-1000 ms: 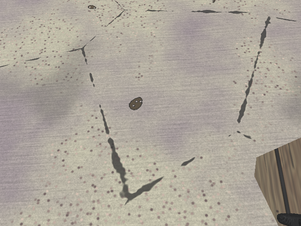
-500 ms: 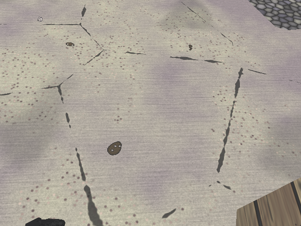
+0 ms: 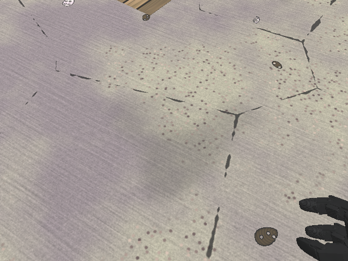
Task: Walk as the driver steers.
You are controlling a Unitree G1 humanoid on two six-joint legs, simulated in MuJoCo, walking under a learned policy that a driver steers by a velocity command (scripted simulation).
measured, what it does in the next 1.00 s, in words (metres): walks ahead, turning right: left foot, then right foot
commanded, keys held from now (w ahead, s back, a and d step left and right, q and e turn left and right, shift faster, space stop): w+e+shift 0.92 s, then shift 0.08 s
